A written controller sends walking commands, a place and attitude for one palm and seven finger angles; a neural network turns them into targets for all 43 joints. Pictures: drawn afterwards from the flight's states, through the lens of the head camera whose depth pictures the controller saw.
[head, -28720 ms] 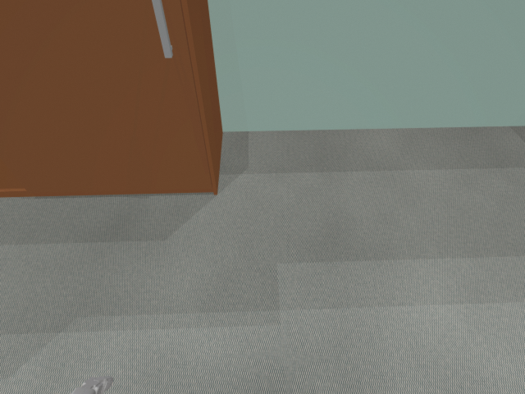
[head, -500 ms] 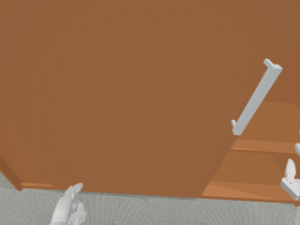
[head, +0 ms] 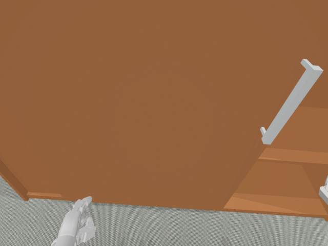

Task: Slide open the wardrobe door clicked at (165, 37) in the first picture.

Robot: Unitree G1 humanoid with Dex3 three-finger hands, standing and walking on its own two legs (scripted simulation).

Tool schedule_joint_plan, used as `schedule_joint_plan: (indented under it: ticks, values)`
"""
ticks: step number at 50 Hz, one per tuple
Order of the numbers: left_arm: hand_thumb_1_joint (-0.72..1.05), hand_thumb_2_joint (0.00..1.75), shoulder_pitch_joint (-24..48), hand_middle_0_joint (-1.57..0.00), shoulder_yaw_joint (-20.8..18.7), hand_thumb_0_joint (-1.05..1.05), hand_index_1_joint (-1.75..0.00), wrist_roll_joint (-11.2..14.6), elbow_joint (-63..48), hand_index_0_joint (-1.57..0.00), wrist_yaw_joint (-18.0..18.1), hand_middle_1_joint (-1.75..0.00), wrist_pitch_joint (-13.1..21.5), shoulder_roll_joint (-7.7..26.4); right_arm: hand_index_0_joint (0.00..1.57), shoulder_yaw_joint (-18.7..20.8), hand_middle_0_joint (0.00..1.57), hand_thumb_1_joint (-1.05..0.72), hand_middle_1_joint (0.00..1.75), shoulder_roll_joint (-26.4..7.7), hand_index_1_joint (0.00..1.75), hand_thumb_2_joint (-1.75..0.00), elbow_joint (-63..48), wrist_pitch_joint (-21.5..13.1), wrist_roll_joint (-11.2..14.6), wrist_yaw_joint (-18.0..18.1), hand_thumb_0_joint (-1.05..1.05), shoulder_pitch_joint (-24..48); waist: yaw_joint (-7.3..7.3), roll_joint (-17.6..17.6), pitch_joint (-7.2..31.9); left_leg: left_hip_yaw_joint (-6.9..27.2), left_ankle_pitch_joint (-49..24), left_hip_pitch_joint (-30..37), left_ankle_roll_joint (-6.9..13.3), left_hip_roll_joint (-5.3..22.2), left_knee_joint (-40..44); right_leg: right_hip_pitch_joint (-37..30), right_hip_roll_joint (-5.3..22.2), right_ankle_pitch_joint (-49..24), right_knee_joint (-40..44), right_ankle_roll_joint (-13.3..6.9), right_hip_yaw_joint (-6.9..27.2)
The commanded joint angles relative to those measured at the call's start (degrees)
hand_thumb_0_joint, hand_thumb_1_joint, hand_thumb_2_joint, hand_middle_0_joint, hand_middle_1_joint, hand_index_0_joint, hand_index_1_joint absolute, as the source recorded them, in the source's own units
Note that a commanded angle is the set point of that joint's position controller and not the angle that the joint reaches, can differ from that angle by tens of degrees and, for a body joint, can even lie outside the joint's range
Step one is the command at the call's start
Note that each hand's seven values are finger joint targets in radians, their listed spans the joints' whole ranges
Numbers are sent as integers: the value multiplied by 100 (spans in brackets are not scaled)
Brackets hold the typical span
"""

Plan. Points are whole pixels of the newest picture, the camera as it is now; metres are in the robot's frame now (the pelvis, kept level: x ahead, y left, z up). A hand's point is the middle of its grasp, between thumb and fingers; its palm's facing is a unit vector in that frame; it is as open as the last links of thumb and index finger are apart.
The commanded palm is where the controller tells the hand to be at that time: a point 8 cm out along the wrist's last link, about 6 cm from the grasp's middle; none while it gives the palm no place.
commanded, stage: step back with the hand held close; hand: right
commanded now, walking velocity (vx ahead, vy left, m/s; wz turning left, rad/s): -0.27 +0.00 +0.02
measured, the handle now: (283, 106) +0.48 -0.34 +0.13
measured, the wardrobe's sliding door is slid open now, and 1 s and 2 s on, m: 0.69 0.69 0.69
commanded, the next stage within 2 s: stop stepping back and stand still in 0.70 s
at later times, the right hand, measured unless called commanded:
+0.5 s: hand out of the picture +0.10 -0.34 +0.16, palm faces +0.46 +0.78 -0.43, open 7.4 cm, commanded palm +0.04 -0.37 +0.18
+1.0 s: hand out of the picture -0.11 -0.43 +0.18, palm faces +0.55 +0.77 -0.33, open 7.4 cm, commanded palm -0.15 -0.46 +0.18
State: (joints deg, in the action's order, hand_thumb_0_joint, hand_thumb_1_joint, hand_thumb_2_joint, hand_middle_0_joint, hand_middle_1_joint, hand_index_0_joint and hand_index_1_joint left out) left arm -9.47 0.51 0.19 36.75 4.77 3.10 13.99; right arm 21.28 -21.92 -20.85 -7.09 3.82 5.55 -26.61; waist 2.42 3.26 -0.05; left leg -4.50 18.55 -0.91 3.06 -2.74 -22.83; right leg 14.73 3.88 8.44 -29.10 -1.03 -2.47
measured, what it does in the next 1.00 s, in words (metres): walks backwards: left foot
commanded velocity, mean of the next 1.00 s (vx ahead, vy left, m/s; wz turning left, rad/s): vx -0.17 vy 0.02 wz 0.03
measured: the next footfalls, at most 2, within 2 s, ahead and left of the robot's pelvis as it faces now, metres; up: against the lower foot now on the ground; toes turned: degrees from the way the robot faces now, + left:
left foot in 0.94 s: -0.17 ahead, -0.02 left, +0.00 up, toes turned -4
right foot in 1.08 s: -0.15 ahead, -0.28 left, +0.00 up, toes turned -6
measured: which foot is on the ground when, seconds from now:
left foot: down 0.00-0.76, up 0.78-0.92, down 0.94-1.00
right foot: down 0.00-0.92, up 0.94-1.00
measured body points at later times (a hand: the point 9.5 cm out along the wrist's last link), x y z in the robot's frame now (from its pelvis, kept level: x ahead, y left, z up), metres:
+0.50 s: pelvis -0.09 -0.07 -0.01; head -0.10 -0.08 +0.44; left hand +0.08 +0.15 -0.08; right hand +0.07 -0.38 +0.19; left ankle -0.07 +0.06 -0.74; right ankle +0.05 -0.15 -0.74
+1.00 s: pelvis -0.26 -0.15 -0.04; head -0.29 -0.20 +0.40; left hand -0.04 +0.05 -0.08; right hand -0.15 -0.47 +0.19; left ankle -0.21 -0.02 -0.74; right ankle -0.13 -0.22 -0.68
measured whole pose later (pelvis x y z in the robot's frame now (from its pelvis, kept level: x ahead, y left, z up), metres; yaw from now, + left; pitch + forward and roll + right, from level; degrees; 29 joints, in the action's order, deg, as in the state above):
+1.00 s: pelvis -0.26 -0.15 -0.04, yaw -5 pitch -6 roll +4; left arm -9.5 -0.1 -0.8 36.4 2.0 6.1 10.4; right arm 25.9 -27.6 -38.4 -10.3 4.1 7.2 -26.5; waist 3.8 -2.8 -2.0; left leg -3.4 22.4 -17.8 3.9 -2.4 -44.4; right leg 40.0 -0.8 21.9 -68.9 4.4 -1.7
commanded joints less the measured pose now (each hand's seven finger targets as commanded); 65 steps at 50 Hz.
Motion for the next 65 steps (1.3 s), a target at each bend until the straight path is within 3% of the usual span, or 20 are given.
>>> schedule_joint_plan:
  ticks: [1,10,17,26,34,39,42,45,46,47,49,51,52,53,54,56,62,63,64,65]
  values:
    - [90,90,630,-20,-178,0,-30,66,-1148,-20,95,-30,164,511,20,750,20,-90,30,-1150,30,-90,-1600,-386,22,176,0,-175,-40,18,937,440,-4513,-771,-745,859,-259,-778,-82,-2096,-166,-180,-60]
    - [90,90,499,-20,-217,0,-30,106,-1328,-20,184,-30,44,554,20,910,20,-90,30,-1347,30,-90,-1504,-294,82,329,0,-279,-103,-113,722,537,-2336,-1414,-401,708,-72,-607,118,-1769,-66,-36,153]
    - [90,90,557,-20,-160,0,-30,28,-1269,-20,215,-30,257,623,20,693,20,-90,30,-1213,30,-90,-1520,-576,-8,423,0,167,-139,192,-110,647,1455,-1945,-163,443,400,498,196,2063,958,-52,692]
    - [90,90,472,-20,-231,0,-30,-26,-1249,-20,168,-30,491,592,20,931,20,-90,30,-1225,30,-90,-1687,-778,-66,453,0,-134,-59,425,467,520,665,-1000,-117,74,-171,950,257,2451,1454,-46,885]
    - [90,90,278,-20,-258,0,-30,-84,-872,-20,149,-30,594,551,20,737,20,-90,30,-1226,30,-90,-1919,-814,-59,526,0,444,-240,-511,337,1318,1399,-3605,261,948,687,-935,-198,1395,-695,223,535]
    - [90,90,676,-20,-309,0,-30,-164,-1112,-20,179,-30,611,575,20,1004,20,-90,30,-1600,30,-90,-2460,-802,-108,428,0,1227,55,1820,695,30,1304,-513,-257,-718,-3811,2381,996,3943,2998,228,2097]
    - [90,90,477,-20,-476,0,-30,-15,-1086,-20,-94,-30,781,402,20,1006,20,-90,30,-1400,30,-90,-2258,-782,20,297,0,332,148,1016,1378,-332,1378,-845,-158,-744,-3894,755,419,2583,2273,542,349]
    - [90,90,407,-20,-388,0,-30,26,-1091,-20,-215,-30,692,284,20,1103,20,-90,30,-1488,30,-90,-2453,-597,93,354,0,-264,181,207,883,-331,1911,-1780,492,19,-550,107,-402,2224,-243,1187,-1013]
    - [90,90,533,-20,-439,0,-30,120,-1029,-20,-238,-30,583,332,20,1218,20,-90,30,-1811,30,-90,-2767,-583,101,361,0,-69,132,-2310,154,2571,3047,-4303,1276,2038,1244,-139,-619,2099,-4756,1119,-135]
    - [90,90,597,-20,-495,0,-30,10,-889,-20,-213,-30,510,538,20,1144,20,-90,30,-1707,30,-90,-3086,-534,82,321,0,638,-183,-2221,-735,4221,3170,-5800,1860,3104,1728,1078,-434,1936,-7420,683,1377]
    - [90,90,437,-20,-94,0,-30,-123,-767,-20,-249,-30,452,29,20,697,20,-90,30,-1480,30,-90,-3026,-484,64,189,0,2183,-473,-1064,-114,1697,3046,-4638,441,1485,1258,385,-48,1669,-4726,419,467]
    - [90,90,479,-20,-306,0,-30,-43,-539,-20,19,-30,598,512,20,607,20,-90,30,-1234,30,-90,-1893,-347,-85,253,0,2086,-428,-232,-648,1660,2299,-4409,322,1343,-105,-602,127,2276,-1207,31,646]
    - [90,90,319,-20,-258,0,-30,-73,-505,-20,73,-30,616,617,20,519,20,-90,30,-1125,30,-90,-1911,-379,-146,300,0,2165,-485,1350,-406,1056,1898,-4034,116,705,-1569,-667,98,2624,129,-4,845]
    - [90,90,306,-20,-286,0,-30,-86,-706,-20,48,-30,706,856,20,467,20,-90,30,-1115,30,-90,-2262,-502,-188,392,0,2481,-415,3308,-310,190,1678,-4150,-248,-68,-3667,-180,1373,4389,1814,-217,2870]
    - [90,90,480,-20,-248,0,-30,-116,-912,-20,90,-30,769,654,20,555,20,-90,30,-1294,30,-90,-2232,-615,-173,456,0,2535,-324,2664,-557,515,1263,-3479,-266,-70,-4726,1140,1854,4737,2500,-444,3556]
    - [90,90,679,-20,-327,0,-30,-61,-834,-20,-130,-30,711,612,20,475,20,-90,30,-1139,30,-90,-2286,-438,-139,243,0,1620,-163,969,261,237,748,-2756,-279,-507,-5445,1217,1166,4853,2589,597,2510]
    - [90,90,805,-20,-365,0,-30,-115,-1099,-20,-196,-30,510,194,20,614,20,-90,30,-1166,30,-90,-2789,-84,-18,453,0,-145,308,1225,758,-1133,1599,837,323,-738,-1468,1840,-7,2828,1279,1555,-643]
    - [90,90,464,-20,-358,0,-30,70,-963,-20,-239,-30,492,68,20,679,20,-90,30,-1322,30,-90,-2674,-35,-87,445,0,-255,379,-1221,761,-17,1406,-106,956,399,23,1540,-715,2288,-2549,1133,-1542]
    - [90,90,397,-20,-425,0,-30,260,-949,-20,-206,-30,523,198,20,594,20,-90,30,-1166,30,-90,-2755,-105,-64,391,0,60,60,-2765,363,2408,855,-2080,1608,1924,332,1869,-422,2627,-5736,388,493]
    - [90,90,634,-20,-241,0,-30,75,-979,-20,-154,-30,510,197,20,984,20,-90,30,-1832,30,-90,-3622,-245,46,415,0,1250,-308,-1483,9,2844,1548,-3079,1739,2431,774,2213,70,2163,-6685,210,977]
